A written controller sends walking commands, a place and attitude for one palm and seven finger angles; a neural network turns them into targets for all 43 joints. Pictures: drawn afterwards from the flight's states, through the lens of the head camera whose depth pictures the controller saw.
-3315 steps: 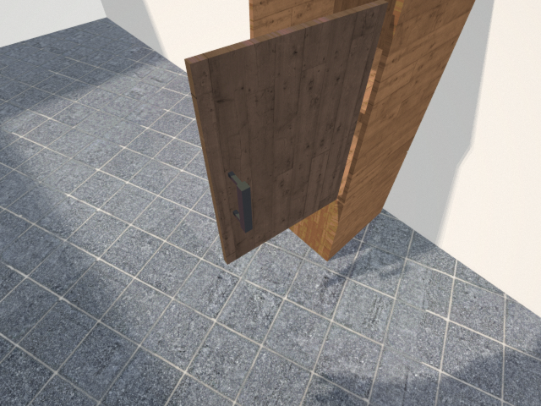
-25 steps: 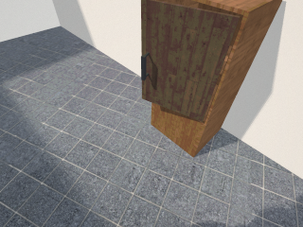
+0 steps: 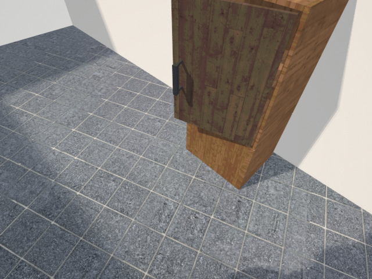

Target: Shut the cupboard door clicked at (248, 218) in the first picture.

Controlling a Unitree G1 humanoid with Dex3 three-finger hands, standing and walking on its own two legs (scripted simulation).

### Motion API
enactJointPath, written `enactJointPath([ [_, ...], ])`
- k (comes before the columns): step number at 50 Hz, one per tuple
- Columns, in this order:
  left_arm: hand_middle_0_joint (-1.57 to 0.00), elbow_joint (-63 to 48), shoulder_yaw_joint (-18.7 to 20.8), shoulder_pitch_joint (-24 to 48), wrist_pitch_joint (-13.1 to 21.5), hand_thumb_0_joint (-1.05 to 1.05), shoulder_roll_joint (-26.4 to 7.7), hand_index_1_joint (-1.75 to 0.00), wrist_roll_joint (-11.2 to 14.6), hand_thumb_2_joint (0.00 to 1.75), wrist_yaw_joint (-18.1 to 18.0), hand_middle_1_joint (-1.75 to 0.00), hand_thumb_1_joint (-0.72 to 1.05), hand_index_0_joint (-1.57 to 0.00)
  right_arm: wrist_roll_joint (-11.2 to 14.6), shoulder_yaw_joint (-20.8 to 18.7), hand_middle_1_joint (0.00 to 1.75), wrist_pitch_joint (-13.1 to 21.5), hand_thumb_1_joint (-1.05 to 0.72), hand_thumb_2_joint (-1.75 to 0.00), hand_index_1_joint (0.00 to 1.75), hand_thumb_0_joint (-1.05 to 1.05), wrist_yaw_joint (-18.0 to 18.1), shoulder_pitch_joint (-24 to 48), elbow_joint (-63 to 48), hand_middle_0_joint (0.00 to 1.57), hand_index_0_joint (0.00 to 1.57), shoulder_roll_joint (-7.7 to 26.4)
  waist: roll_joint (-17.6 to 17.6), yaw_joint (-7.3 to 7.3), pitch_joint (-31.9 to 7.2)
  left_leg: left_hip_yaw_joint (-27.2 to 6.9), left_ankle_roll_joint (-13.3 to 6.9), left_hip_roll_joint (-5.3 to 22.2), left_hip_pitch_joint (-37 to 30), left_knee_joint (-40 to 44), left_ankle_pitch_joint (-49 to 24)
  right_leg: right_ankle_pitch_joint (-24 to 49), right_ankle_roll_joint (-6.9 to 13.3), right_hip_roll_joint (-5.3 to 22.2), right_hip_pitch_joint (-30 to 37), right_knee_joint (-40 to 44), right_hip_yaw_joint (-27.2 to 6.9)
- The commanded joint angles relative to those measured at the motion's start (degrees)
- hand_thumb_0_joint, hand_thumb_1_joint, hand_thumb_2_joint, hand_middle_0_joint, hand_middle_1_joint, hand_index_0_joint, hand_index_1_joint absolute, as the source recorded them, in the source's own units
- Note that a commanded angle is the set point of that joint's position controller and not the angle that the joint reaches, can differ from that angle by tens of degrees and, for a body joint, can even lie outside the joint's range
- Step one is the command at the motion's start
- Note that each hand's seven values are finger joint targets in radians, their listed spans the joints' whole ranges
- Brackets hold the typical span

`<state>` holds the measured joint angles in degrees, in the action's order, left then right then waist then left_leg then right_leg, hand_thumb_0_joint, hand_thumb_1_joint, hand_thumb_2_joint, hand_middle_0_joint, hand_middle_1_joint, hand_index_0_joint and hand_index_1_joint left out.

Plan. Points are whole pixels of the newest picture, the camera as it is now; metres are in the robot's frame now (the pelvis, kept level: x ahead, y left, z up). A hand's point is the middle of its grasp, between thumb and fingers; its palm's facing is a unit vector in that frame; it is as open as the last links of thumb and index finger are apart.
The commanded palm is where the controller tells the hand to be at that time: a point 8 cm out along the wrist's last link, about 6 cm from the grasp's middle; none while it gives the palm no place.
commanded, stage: look to check the result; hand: left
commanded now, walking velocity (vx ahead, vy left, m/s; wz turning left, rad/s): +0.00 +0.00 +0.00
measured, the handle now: (178, 77) +0.90 +0.08 -0.08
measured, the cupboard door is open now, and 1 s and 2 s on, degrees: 17 17 17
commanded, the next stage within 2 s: walk to a spot facing it in 0.12 s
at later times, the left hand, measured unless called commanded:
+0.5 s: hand out of the picture +0.03 +0.20 -0.19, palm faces +0.12 -0.97 -0.23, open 7.4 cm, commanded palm none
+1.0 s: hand out of the picture +0.03 +0.23 -0.16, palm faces +0.39 -0.88 -0.27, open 7.4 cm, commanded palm none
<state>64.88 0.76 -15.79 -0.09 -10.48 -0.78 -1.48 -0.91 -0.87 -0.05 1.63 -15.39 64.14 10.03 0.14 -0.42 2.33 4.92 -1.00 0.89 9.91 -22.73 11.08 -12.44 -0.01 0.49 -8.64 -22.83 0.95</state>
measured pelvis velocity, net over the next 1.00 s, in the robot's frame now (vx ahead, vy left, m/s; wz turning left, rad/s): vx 0.01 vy -0.01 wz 0.42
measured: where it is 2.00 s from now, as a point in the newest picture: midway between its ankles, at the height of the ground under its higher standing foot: outside the picture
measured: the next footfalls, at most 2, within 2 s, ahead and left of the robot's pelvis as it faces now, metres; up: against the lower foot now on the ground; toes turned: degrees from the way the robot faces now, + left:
right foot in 1.08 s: +0.10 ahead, -0.13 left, +0.00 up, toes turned +30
left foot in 1.50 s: -0.06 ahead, +0.08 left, +0.00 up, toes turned +49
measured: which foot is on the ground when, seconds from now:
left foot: down 0.00-1.00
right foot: down 0.00-0.58, up 0.60-1.00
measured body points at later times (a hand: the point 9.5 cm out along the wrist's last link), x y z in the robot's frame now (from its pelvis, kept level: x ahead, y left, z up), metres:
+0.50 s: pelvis +0.01 +0.00 -0.01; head +0.04 +0.01 +0.44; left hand +0.03 +0.25 -0.17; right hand +0.05 -0.24 -0.16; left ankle +0.02 +0.10 -0.74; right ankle +0.00 -0.12 -0.74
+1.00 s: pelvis +0.01 -0.01 +0.00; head +0.06 +0.02 +0.44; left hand +0.01 +0.28 -0.14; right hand +0.14 -0.24 -0.15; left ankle +0.02 +0.10 -0.74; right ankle +0.05 -0.16 -0.70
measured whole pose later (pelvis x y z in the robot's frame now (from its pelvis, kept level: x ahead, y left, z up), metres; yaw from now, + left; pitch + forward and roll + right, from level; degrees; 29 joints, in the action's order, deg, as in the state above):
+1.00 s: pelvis +0.01 -0.01 +0.00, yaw +24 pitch +3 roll -1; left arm 51.6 4.2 -6.4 -3.0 -14.2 -1.0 -1.3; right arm -1.9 -4.0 -2.4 0.7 -13.4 54.7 12.5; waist -0.8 -2.4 4.5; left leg -9.7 -1.6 -4.6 19.6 -25.6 8.1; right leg -23.1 -3.9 0.8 -23.7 -47.9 -2.2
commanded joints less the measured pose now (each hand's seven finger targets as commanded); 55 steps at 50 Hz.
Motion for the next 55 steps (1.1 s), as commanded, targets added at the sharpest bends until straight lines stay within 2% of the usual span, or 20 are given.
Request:
enactJointPath([
  [1,-0.2,-1.4,1.4,-2.1,1.0,0.0,-7.6,-0.3,-0.2,0.9,-0.3,-0.3,0.9,-0.2,0.2,-1.0,0.3,0.8,-0.9,-0.9,0.3,0.0,0.3,-1.8,-1.7,0.2,0.2,7.9,-0.3,-0.08,2.0,-6.6,-0.8,5.5,-0.6,5.1,-1.7,2.5,2.1,4.9,-3.3,5.8,-5.1],
  [12,-0.2,-2.0,1.6,0.6,1.3,0.0,-9.7,-0.3,-0.1,0.9,-0.1,-0.3,0.9,-0.2,0.1,-1.1,0.3,1.1,-0.9,-0.9,0.3,0.0,0.2,1.2,-1.9,0.2,0.2,10.1,-1.2,0.09,0.9,-7.2,-0.7,5.8,-1.8,5.6,-5.6,6.2,2.1,5.4,-0.8,6.1,-4.8],
  [17,-0.2,-2.8,2.1,-1.1,-0.1,0.0,-8.2,-0.3,0.0,0.9,-0.6,-0.3,0.9,-0.2,0.1,-0.7,0.3,-0.3,-0.9,-0.9,0.3,0.0,-0.3,0.2,-2.9,0.2,0.2,7.0,-0.1,0.49,1.1,-7.4,-0.1,4.7,2.6,0.9,-9.0,7.8,1.3,7.1,-0.2,1.1,-1.9],
  [22,-0.2,-6.1,4.3,-0.6,-0.7,0.0,-11.4,-0.3,-0.3,0.9,-0.8,-0.3,0.9,-0.2,0.1,-2.1,0.3,-1.4,-0.9,-0.9,0.3,0.0,-0.8,0.9,-6.0,0.2,0.2,7.0,6.5,0.93,-1.3,-4.5,1.1,1.2,8.2,-11.8,-4.9,9.5,6.1,14.8,1.1,0.8,-3.9],
  [24,-0.2,-7.9,4.8,0.4,-0.7,0.0,-11.7,-0.3,-0.6,0.9,-1.0,-0.3,0.9,-0.2,-0.1,-2.6,0.3,-2.0,-0.9,-0.9,0.3,0.0,-1.0,2.0,-7.6,0.2,0.2,6.5,9.6,1.0,-0.6,-3.4,1.8,0.8,11.5,-20.6,10.5,13.6,9.6,19.3,0.6,1.6,-4.8],
  [26,-0.2,-9.6,5.3,2.5,-0.7,0.0,-12.0,-0.3,-1.1,0.9,-1.2,-0.3,0.9,-0.2,0.0,-3.0,0.3,-2.0,-0.9,-0.9,0.3,0.0,-1.4,1.6,-8.8,0.2,0.2,6.5,9.3,0.15,-0.2,-3.9,1.9,3.0,11.5,-20.0,15.2,17.9,10.1,21.4,-0.3,-1.0,-2.5],
  [27,-0.2,-10.3,5.5,3.8,-0.8,0.0,-11.9,-0.3,-1.1,0.9,-1.1,-0.3,0.9,-0.2,0.1,-3.0,0.3,-1.9,-0.9,-0.9,0.3,0.0,-1.7,0.4,-8.8,0.2,0.2,6.6,7.9,-0.86,-0.2,-4.2,1.9,3.7,8.7,-14.1,11.1,17.6,8.2,20.3,-2.1,-4.7,-0.1],
  [28,-0.2,-11.1,5.4,4.3,-1.1,0.0,-11.4,-0.3,-0.8,0.9,-0.9,-0.3,0.9,-0.2,0.0,-3.2,0.3,-1.5,-0.9,-0.9,0.3,0.0,-1.8,-2.3,-8.4,0.2,0.2,7.9,1.5,-2.03,-1.3,-7.0,0.9,4.7,2.7,-6.8,-3.4,11.9,4.2,16.3,-6.8,-11.4,4.1],
  [29,-0.2,-12.1,5.1,2.9,-1.6,0.0,-8.0,-0.3,-0.2,0.9,-0.6,-0.3,0.9,-0.2,-0.7,-3.8,0.3,-1.1,-0.9,-0.9,0.3,0.0,-1.6,-5.0,-8.5,0.2,0.2,11.5,-13.5,-2.62,-1.3,-23.1,-3.2,12.8,-0.5,0.4,-20.1,-5.4,-1.3,7.0,-14.5,-23.1,8.9],
  [30,-0.2,-14.0,4.3,6.3,-1.8,0.0,-7.2,-0.3,-0.2,0.9,-0.8,-0.3,0.9,-0.2,-1.0,-4.7,0.3,-1.2,-0.9,-0.9,0.3,0.0,-0.9,-7.9,-7.5,0.2,0.2,14.6,-19.1,-4.31,-0.3,-33.5,-8.6,19.7,-1.9,5.9,-26.0,-24.0,-2.8,2.5,-20.7,-34.2,4.5],
  [31,-0.2,-13.9,4.7,6.9,-2.5,0.0,-7.9,-0.3,-0.7,0.9,-1.1,-0.3,0.9,-0.2,-1.0,-4.6,0.3,-1.4,-0.9,-0.9,0.3,0.0,-0.5,-7.9,-7.0,0.2,0.2,14.1,-14.6,-3.59,-1.0,-31.8,-7.4,18.8,0.7,7.9,-14.2,-21.2,-1.5,3.6,-19.9,-39.1,-1.4],
  [33,-0.2,-13.6,5.3,7.0,-2.6,0.0,-8.5,-0.3,-0.9,0.9,-0.5,-0.3,0.9,-0.2,-0.9,-4.2,0.3,-1.3,-0.9,-0.9,0.3,0.0,0.1,-3.2,-9.4,0.2,0.2,12.9,-9.5,-1.74,0.9,-29.7,-4.5,15.1,4.4,9.1,-1.6,-13.0,-1.9,4.3,-22.6,-42.0,-3.0],
  [37,-0.2,-13.6,5.3,5.4,-1.5,0.0,-7.7,-0.3,-0.8,0.9,0.3,-0.3,0.9,-0.2,-0.7,-4.2,0.3,-0.4,-0.9,-0.9,0.3,0.0,0.4,-1.7,-10.8,0.2,0.2,12.5,-3.4,-0.59,-4.7,-25.5,-5.9,11.4,-1.8,6.6,-7.4,-6.5,-3.6,3.5,-24.1,-41.3,-3.3],
  [41,-0.2,-15.1,5.1,6.4,-1.3,0.0,-7.6,-0.3,-0.8,0.9,0.3,-0.3,0.9,-0.2,-0.6,-4.7,0.3,-0.5,-0.9,-0.9,0.3,0.0,0.2,-2.5,-10.9,0.2,0.2,12.7,-6.1,-1.2,-7.2,-25.9,-7.1,10.0,-5.8,5.0,-12.2,-7.0,-4.4,2.4,-24.7,-37.2,-3.1],
  [46,-0.2,-17.2,4.7,8.8,-1.5,0.0,-7.9,-0.3,-0.6,0.9,0.1,-0.3,0.9,-0.2,-0.9,-5.5,0.3,-1.3,-0.9,-0.9,0.3,0.0,-0.3,-1.9,-11.6,0.2,0.2,13.5,-10.3,-2.1,-5.6,-30.3,-8.5,9.3,-2.4,4.3,-10.0,-11.0,-4.3,0.7,-20.9,-28.4,-2.9],
  [51,-0.2,-16.0,4.9,1.2,-1.2,0.0,-9.0,-0.3,0.0,0.9,-0.3,-0.3,0.9,-0.2,-0.6,-6.2,0.3,-2.1,-0.9,-0.9,0.3,0.0,-0.7,3.5,-14.3,0.2,0.2,13.9,-10.6,1.2,-7.0,-30.2,-5.5,5.0,8.0,0.5,-6.9,-5.6,-2.7,-2.2,-3.1,-8.5,-1.4],
  [52,-0.2,-15.6,5.3,-1.1,-1.0,0.0,-10.2,-0.3,-0.1,0.9,-0.5,-0.3,0.9,-0.2,-0.2,-6.2,0.3,-2.3,-0.9,-0.9,0.3,0.0,-0.9,4.4,-14.8,0.2,0.2,12.8,-7.7,2.39,-6.5,-28.5,-3.2,2.4,14.8,-1.3,0.5,-2.2,-2.2,-0.6,4.0,-1.6,-2.0],
  [53,-0.2,-15.9,6.1,-2.5,-0.5,0.0,-14.4,-0.3,-0.8,0.9,-0.8,-0.3,0.9,-0.2,0.3,-6.1,0.3,-2.4,-0.9,-0.9,0.3,0.0,-1.3,3.5,-15.2,0.2,0.2,9.8,4.5,3.09,-6.8,-21.2,0.4,-3.1,23.6,-11.8,12.8,-10.3,1.2,10.7,9.7,7.5,-13.8],
  [54,-0.2,-17.1,6.4,0.2,-0.5,0.0,-17.7,-0.3,-1.5,0.9,-1.0,-0.3,0.9,-0.2,0.1,-6.0,0.3,-2.2,-0.9,-0.9,0.3,0.0,-1.3,3.5,-16.2,0.2,0.2,7.9,16.7,2.76,-3.2,-10.5,3.6,-9.0,28.0,-30.1,21.3,-13.1,8.0,25.5,3.5,13.1,-29.9],
  [55,-0.2,-18.2,5.6,4.2,-0.7,0.0,-16.5,-0.3,-0.9,0.9,-1.1,-0.3,0.9,-0.2,-0.7,-6.6,0.3,-2.5,-0.9,-0.9,0.3,0.0,-1.6,2.7,-15.9,0.2,0.2,11.0,10.4,0.33,-1.8,-12.2,2.9,-4.9,24.2,-40.9,21.6,-10.7,10.1,27.1,-5.3,12.0,-26.0],
])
